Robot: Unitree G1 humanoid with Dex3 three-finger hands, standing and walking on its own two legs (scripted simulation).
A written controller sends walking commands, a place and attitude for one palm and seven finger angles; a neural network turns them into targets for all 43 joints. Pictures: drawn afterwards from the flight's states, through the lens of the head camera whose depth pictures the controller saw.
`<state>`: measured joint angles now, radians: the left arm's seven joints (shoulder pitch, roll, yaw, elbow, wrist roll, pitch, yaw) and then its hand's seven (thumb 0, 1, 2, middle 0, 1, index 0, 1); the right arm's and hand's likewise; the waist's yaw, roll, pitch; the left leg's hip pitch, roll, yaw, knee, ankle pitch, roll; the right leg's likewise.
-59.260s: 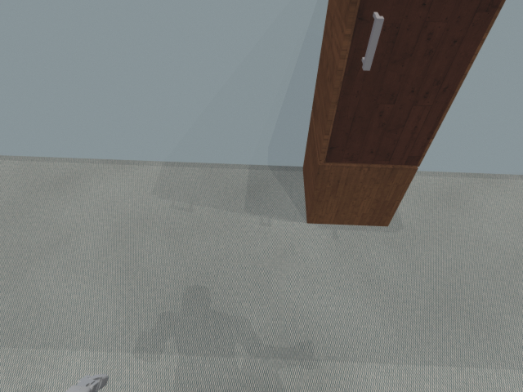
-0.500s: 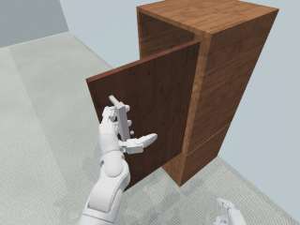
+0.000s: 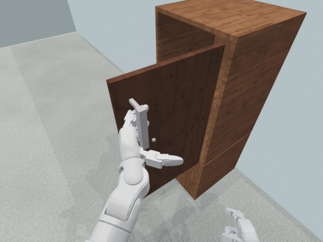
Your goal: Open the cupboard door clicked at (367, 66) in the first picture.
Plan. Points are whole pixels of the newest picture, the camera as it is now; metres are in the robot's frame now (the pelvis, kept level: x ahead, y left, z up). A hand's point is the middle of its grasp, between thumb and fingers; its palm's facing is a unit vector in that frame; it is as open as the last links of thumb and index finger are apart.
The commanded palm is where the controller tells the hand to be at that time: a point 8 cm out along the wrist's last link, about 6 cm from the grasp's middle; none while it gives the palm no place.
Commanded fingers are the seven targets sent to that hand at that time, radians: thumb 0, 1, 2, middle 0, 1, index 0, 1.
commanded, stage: slide the hand sideways off the handle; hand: left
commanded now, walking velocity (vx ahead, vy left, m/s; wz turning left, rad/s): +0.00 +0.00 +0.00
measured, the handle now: (138, 124) +0.36 +0.10 +0.13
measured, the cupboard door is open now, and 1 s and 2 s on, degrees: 88 89 89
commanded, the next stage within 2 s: draw the hand back to the body in 1.16 s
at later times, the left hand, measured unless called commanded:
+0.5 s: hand (146, 153) +0.28 +0.06 +0.12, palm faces -0.12 -0.99 -0.01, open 16.3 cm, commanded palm +0.25 +0.13 +0.12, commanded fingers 0.00 -0.50 0.30 -0.15 -0.30 -0.15 -0.30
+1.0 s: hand (120, 168) +0.24 +0.12 +0.11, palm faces -0.05 -1.00 -0.06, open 16.1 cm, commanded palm +0.21 +0.19 +0.12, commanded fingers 0.00 -0.50 0.30 -0.15 -0.30 -0.15 -0.30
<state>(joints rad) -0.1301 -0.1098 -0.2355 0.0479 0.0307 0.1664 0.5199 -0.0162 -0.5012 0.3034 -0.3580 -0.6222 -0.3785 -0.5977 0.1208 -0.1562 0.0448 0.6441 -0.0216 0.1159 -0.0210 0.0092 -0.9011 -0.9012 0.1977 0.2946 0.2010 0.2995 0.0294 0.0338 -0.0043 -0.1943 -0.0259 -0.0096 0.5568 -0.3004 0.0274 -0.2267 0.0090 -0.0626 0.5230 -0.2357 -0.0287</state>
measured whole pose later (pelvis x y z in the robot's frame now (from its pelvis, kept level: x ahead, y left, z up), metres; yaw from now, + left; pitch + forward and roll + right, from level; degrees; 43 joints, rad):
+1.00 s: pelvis +0.03 -0.03 -0.01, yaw +0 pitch -1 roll +0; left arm 0.38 0.22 0.06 -0.34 -0.23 0.05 -0.15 -0.02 -0.50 0.30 -0.20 -0.33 -0.20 -0.33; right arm 0.21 -0.23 0.06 0.52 0.04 -0.05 -0.06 0.01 -0.90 -0.90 0.20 0.29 0.20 0.30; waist 0.03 0.06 -0.05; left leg -0.23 0.01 -0.02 0.62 -0.38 -0.01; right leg -0.27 0.04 -0.07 0.60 -0.32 -0.06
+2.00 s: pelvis +0.02 +0.02 +0.00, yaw -1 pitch -3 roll -1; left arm 0.48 0.27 0.16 -0.46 -0.07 -0.02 0.09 -0.01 -0.20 0.43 -0.17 -0.30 -0.16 -0.30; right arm 0.22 -0.22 0.06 0.58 0.00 -0.17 -0.06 0.01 -0.90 -0.90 0.20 0.30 0.20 0.30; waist 0.06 0.04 0.00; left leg -0.17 -0.04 0.00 0.54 -0.33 0.05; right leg -0.20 0.00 -0.05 0.50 -0.26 0.00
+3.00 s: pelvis +0.02 -0.01 +0.01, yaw -1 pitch -5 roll -1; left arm 0.45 0.32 0.33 -0.34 -0.07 -0.11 0.12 0.01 0.89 0.90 -0.21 -0.31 -0.21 -0.30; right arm 0.19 -0.22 0.01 0.65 0.01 -0.11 -0.06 0.01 -0.90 -0.90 0.20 0.29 0.20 0.30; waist 0.06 0.08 0.03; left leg -0.07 0.01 0.00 0.43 -0.28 0.01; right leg -0.11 0.05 -0.05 0.39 -0.20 -0.05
